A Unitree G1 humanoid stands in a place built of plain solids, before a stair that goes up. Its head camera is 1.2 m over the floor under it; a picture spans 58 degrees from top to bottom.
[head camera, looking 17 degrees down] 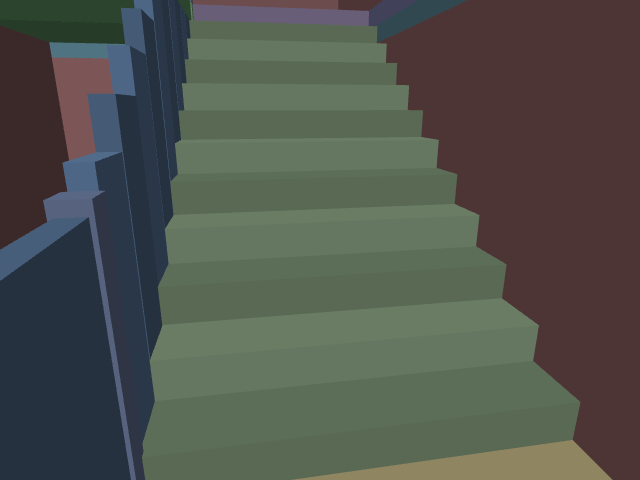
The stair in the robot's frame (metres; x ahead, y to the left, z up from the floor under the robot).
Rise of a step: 0.17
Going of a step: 0.27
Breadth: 1.54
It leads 10 degrees to the left of straight ahead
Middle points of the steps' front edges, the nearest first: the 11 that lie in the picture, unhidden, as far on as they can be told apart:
1.21 -0.20 0.17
1.48 -0.15 0.34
1.75 -0.10 0.51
2.01 -0.06 0.68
2.28 -0.01 0.85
2.55 0.04 1.02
2.82 0.08 1.18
3.09 0.13 1.35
3.36 0.18 1.52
3.63 0.23 1.69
3.90 0.27 1.86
